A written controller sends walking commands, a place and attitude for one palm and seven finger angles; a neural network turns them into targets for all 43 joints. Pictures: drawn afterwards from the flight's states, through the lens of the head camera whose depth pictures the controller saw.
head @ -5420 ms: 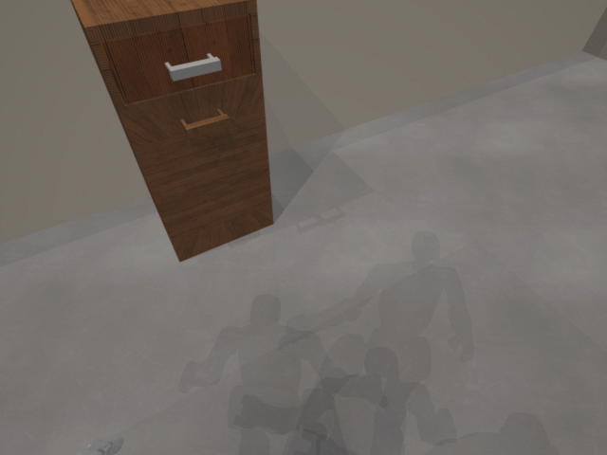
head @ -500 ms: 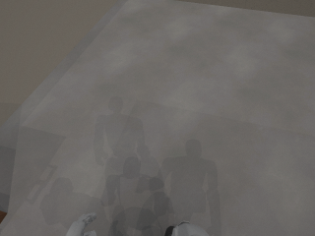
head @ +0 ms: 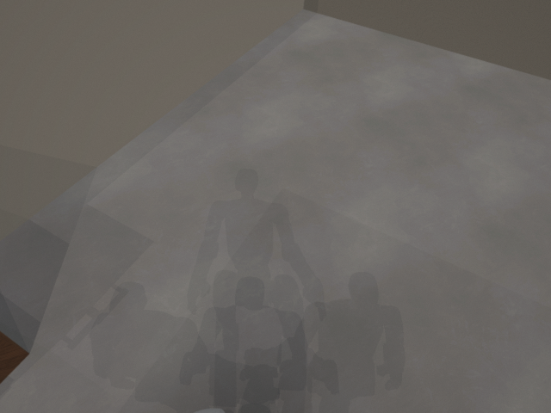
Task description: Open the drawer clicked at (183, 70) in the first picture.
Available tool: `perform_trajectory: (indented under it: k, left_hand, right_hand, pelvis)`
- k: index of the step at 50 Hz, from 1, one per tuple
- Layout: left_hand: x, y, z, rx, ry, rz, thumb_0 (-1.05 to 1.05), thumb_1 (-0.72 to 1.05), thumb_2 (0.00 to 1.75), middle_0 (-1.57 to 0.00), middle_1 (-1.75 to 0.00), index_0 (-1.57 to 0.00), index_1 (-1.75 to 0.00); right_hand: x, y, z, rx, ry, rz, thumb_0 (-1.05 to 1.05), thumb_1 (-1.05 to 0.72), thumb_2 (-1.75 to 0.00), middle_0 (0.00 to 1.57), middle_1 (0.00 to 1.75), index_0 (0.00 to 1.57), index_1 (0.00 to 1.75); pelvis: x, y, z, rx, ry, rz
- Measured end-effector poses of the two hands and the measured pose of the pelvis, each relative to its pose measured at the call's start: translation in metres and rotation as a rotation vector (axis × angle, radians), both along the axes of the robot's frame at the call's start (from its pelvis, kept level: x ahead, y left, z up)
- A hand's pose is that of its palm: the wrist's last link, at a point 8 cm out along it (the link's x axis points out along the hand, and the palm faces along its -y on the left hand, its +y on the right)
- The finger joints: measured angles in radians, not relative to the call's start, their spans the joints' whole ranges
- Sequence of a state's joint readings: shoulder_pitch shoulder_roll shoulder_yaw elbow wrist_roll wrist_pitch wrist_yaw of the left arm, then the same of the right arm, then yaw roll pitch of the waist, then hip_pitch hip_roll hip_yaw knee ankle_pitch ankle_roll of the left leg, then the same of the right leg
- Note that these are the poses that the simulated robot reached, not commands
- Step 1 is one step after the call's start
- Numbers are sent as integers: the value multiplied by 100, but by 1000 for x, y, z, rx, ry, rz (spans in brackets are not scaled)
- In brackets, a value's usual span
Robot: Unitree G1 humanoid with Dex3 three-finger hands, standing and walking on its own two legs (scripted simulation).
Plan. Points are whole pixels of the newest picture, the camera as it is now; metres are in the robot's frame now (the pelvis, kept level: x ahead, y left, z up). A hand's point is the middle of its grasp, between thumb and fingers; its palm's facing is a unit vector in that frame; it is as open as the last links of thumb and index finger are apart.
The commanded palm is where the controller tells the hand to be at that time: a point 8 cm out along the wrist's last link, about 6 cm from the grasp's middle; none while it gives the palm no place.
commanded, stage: turn to face it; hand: left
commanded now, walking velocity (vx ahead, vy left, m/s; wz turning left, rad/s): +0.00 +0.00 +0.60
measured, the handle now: out of the picture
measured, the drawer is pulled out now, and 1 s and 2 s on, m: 0.00 0.00 0.00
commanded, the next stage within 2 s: take the last steps up to it in 1.64 s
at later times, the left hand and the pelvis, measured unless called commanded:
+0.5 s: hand out of the picture +0.09 +0.17 -0.13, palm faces +0.26 -0.92 -0.30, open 7.4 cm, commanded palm none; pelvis +0.02 -0.06 +0.01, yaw +16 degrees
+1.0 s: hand out of the picture -0.10 +0.17 -0.17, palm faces +0.57 -0.78 -0.25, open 7.4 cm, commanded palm none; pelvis +0.00 -0.03 +0.01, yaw +34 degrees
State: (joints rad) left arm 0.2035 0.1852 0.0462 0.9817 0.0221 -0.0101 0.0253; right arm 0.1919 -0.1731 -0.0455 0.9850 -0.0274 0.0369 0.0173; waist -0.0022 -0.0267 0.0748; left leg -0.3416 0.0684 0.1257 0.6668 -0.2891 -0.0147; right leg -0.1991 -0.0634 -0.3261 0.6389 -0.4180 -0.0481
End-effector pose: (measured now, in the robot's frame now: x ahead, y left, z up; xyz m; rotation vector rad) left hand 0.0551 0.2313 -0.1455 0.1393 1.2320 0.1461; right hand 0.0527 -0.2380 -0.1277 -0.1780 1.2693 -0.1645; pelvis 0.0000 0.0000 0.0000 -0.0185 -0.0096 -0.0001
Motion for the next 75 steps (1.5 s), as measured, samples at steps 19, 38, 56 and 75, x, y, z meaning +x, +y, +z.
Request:
perform_trajectory:
  k: [19,38,56,75]
  left_hand:
    - [26,12,42,111,-85,151,1,91,90,-20,-30,-20,-30]
    - [-88,-60,38,75,11,416,1,90,90,-20,-30,-20,-30]
    - [-164,-3,27,65,36,648,1,90,90,-20,-30,-20,-30]
    - [-108,-48,61,191,-128,741,1,90,90,-20,-30,-20,-30]
  right_hand:
    - [60,-32,7,3,1,155,0,-90,-89,20,30,20,30]
    - [157,-40,11,-9,-25,455,1,-91,-90,19,29,20,30]
    - [171,61,34,-31,-102,697,0,-90,-89,20,30,20,30]
    - [197,12,-7,2,52,775,1,-90,-89,20,30,20,30]
  pelvis:
    - [19,-33,15,-1,32,196]
    - [19,-69,16,40,14,465]
    - [0,-28,20,-23,20,655]
    - [38,-74,14,30,34,875]
